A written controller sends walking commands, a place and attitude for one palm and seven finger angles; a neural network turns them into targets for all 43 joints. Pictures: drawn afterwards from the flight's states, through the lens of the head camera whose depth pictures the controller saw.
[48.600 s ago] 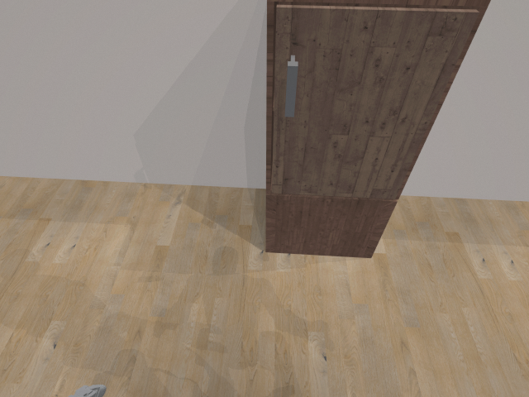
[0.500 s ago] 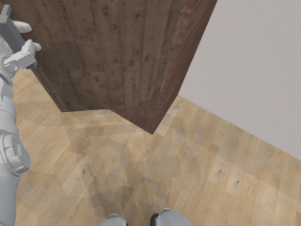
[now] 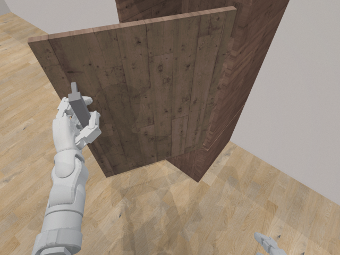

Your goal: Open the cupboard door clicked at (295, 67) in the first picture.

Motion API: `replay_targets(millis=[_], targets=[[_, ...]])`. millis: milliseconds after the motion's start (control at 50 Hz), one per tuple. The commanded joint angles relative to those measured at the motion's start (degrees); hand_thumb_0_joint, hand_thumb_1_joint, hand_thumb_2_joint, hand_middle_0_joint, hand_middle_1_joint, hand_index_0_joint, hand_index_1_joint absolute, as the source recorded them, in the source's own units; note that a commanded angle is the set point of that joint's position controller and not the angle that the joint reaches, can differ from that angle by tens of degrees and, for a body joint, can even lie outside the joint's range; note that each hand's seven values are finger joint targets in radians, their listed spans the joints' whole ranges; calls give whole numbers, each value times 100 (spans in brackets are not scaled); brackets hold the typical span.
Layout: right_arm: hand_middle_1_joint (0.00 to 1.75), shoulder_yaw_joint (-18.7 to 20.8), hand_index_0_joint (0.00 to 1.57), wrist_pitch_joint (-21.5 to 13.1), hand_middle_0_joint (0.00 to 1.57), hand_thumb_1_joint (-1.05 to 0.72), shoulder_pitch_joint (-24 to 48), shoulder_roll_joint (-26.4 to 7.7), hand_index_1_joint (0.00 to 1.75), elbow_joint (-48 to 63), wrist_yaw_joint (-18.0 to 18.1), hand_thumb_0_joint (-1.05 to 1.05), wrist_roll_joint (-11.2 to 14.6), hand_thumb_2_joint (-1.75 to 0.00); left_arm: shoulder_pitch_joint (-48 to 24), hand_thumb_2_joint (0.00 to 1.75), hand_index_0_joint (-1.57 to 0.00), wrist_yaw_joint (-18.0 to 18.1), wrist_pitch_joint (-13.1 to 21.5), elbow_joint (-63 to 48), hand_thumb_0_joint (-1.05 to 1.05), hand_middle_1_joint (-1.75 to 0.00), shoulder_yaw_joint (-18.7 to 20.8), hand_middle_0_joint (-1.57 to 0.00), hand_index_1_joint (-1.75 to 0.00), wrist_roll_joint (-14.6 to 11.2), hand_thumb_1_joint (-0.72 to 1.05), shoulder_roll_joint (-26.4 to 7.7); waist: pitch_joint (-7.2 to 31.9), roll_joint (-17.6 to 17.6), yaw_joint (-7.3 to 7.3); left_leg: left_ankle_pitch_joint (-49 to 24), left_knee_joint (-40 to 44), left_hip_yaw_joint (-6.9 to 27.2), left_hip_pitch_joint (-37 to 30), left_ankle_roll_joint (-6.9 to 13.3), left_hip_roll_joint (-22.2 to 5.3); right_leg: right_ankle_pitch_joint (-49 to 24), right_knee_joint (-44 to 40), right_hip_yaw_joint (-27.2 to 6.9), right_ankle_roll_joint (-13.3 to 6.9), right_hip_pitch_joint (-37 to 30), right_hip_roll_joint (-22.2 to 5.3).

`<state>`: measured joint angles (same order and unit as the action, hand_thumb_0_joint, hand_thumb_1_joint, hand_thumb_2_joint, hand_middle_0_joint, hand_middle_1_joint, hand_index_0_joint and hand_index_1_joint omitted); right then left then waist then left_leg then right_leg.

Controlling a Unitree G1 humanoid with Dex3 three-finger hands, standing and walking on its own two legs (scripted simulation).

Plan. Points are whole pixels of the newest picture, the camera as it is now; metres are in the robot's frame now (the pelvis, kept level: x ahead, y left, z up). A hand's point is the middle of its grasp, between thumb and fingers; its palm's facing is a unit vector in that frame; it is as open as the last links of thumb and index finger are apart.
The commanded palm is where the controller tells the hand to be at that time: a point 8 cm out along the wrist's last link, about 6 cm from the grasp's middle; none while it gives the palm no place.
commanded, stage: pull the door open along its arc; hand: left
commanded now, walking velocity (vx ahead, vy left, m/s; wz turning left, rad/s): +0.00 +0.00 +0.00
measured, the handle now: (83, 110) +0.43 +0.23 +0.10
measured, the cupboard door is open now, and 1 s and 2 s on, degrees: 58 80 82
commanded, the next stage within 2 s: open thumb and fingers to let go in 1.02 s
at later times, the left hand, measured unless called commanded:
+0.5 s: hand (101, 130) +0.37 +0.17 +0.09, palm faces +0.52 -0.85 -0.01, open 5.9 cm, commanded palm +0.32 +0.21 +0.10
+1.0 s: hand (129, 174) +0.26 +0.09 +0.10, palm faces +0.38 -0.92 +0.05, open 6.4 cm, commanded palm +0.21 +0.14 +0.10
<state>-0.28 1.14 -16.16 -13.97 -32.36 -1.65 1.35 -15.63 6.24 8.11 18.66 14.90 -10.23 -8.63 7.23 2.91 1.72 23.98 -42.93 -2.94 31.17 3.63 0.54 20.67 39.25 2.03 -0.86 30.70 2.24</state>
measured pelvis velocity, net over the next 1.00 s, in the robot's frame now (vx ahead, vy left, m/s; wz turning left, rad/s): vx -0.01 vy -0.03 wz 0.02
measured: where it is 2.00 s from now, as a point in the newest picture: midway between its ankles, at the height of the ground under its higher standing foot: outside the picture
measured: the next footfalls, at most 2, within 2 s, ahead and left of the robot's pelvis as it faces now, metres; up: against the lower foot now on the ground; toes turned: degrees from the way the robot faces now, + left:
none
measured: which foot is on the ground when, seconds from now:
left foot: down 0.00-1.00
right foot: down 0.00-1.00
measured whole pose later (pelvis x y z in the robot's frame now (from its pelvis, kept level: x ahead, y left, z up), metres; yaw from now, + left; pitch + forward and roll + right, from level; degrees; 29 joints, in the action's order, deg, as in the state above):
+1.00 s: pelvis -0.01 -0.03 +0.01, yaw +1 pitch +3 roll +0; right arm -0.7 -0.3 -10.8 -12.0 -33.0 0.7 -1.2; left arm 10.8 22.4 6.4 -3.4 -4.6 -3.0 2.3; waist 4.4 2.9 0.1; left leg 20.7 -36.7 -2.1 19.5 1.5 0.7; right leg 19.6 36.4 2.7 -3.1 20.3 2.2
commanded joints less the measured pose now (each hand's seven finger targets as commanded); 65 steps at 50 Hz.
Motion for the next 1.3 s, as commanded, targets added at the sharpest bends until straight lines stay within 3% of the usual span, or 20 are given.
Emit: replay_targets(millis=[0,40,120,260,280,360,380,420,540,580,660,680,720,800,880,900,980,1080,1160,1280], targets=[[30,279,20,-154,20,-90,87,-611,30,407,161,0,-167,-90,-2159,90,-40,1397,10,-1358,0,-135,-36,-40,-135,579,90,-609,1522,-163,15,-2983,385,491,-1081,-405,-157,-2389,-75,84,-70,-942,-27],[30,231,20,-108,20,-90,241,-566,30,273,265,0,-221,-90,-2809,90,-40,1746,-51,-986,0,-135,-286,-40,-135,819,90,-371,1313,-272,167,-2327,417,523,-975,-376,-105,-2006,-167,67,-73,-776,-80],[30,186,20,-108,20,-90,391,-480,30,186,391,0,-306,-90,-3152,90,-40,1942,78,-645,0,-135,-679,-40,-135,1079,90,-51,1420,-222,168,-1923,468,539,-1012,-367,-38,-1736,-255,28,-100,-797,-130],[30,158,20,-251,20,-90,400,-469,30,60,482,0,-301,-90,-3712,90,-40,1641,654,-24,0,-135,-498,-40,-135,1024,90,-370,1486,8,153,-1632,457,520,-913,-300,21,-1634,-325,-72,-128,-877,-156],[30,161,20,-271,20,-90,320,-496,30,18,495,0,-306,-90,-3692,90,-40,1624,707,126,0,-135,-384,-40,-135,997,90,-469,1505,-274,177,-1575,467,552,-858,-278,14,-1590,-345,-58,-108,-915,-138],[30,172,20,-367,20,-90,278,-522,30,-51,500,0,-271,-90,-3766,90,-40,1527,909,381,0,-135,-235,-40,-135,837,90,-576,1507,-222,132,-1438,505,486,-708,-252,50,-1574,-410,-128,-96,-1063,-160],[30,188,20,-377,20,-90,224,-551,30,-77,512,0,-277,-90,-3750,90,-40,1522,954,442,0,-135,-130,-40,-135,833,90,-706,1536,-444,152,-1398,519,497,-654,-232,45,-1543,-435,-137,-70,-1128,-159],[30,202,20,-410,20,-90,192,-557,30,-111,512,0,-264,-90,-3839,90,-40,1483,1049,443,0,-135,-132,-40,-135,827,90,-751,1575,-269,154,-1342,539,438,-670,-212,62,-1531,-468,-189,-57,-1149,-177],[30,271,20,-503,20,-90,71,-601,30,-104,446,0,-238,-90,-3059,90,-40,1379,1205,461,0,-135,-47,-40,-135,687,90,-676,1602,-272,-29,-1485,616,318,-634,-193,74,-1721,-540,-226,-58,-1407,-175],[30,291,20,-532,20,-90,76,-640,30,-42,418,0,-229,-90,-2604,90,-40,1318,1226,380,0,-135,-48,-40,-135,653,90,-689,1501,-519,-79,-1424,667,299,-583,-174,57,-1640,-615,-236,-42,-1477,-176],[30,312,20,-570,20,-90,168,-624,30,122,370,0,-184,-90,-1843,90,-40,1122,1250,-432,0,-135,-306,-40,-135,616,90,-521,1568,-207,-198,-1695,772,234,-879,-170,39,-1905,-606,-232,-77,-1634,-173],[30,322,20,-575,20,-90,196,-636,30,174,367,0,-188,-90,-1514,90,-40,1101,1227,-551,0,-135,-280,-40,-135,588,90,-533,1549,-422,-236,-1782,779,233,-882,-154,31,-2026,-623,-221,-64,-1731,-173],[30,307,20,-594,20,-90,351,-591,30,296,333,0,-161,-90,-942,90,-40,1048,1171,-1115,0,-135,-461,-40,-135,528,90,-347,1445,-227,-313,-1856,863,206,-1007,-176,22,-2050,-633,-197,-76,-1759,-179],[30,249,20,-596,20,-90,705,-480,30,590,291,0,-149,-90,636,90,-40,1061,950,-2300,0,-135,-717,-40,-135,416,90,-22,1217,-406,-500,-2067,1004,193,-1175,-190,-3,-2268,-674,-153,-65,-2016,-215],[30,187,20,-498,20,-90,1032,-350,30,790,276,0,-209,-90,2062,90,-40,1517,525,-3391,0,-135,-825,-40,-135,506,90,204,767,-651,-577,-2003,1054,226,-1227,-209,-31,-2121,-770,-103,-58,-2062,-227],[30,141,20,-461,20,-90,1153,-294,30,848,262,0,-229,-90,2004,90,-40,1682,396,-3755,0,-135,-1159,-40,-135,588,90,520,697,-423,-511,-1985,1050,227,-1284,-220,-16,-2090,-755,-94,-59,-1969,-245],[30,93,20,-279,20,-90,1202,-232,30,877,249,0,-388,-90,1818,90,-40,2329,-129,-3942,0,-135,-1979,-40,-135,1195,90,1057,321,-470,-255,-1851,848,354,-1295,-238,-31,-1839,-660,-11,-80,-1535,-247],[30,85,20,-4,20,-90,1212,-141,30,803,281,0,-471,-90,850,90,-40,2694,-449,-3822,0,-135,-2730,-40,-135,1784,90,1498,580,-592,-57,-1963,533,467,-1352,-253,-12,-1987,-446,-17,-114,-1249,-283],[30,60,20,155,20,-90,1295,-82,30,854,330,0,-417,-90,911,81,-38,2475,-493,-3866,0,-133,-2794,-38,-133,1566,69,1577,943,-414,-173,-2216,540,479,-1492,-285,28,-2399,-351,7,-128,-1511,-292],[30,3,20,217,20,-90,1347,-66,30,883,404,0,-392,-90,975,63,-35,2231,-488,-3703,0,-128,-2698,-35,-128,1434,27,1497,756,-539,-209,-2133,611,534,-1410,-279,15,-2435,-446,-33,-113,-1614,-322]])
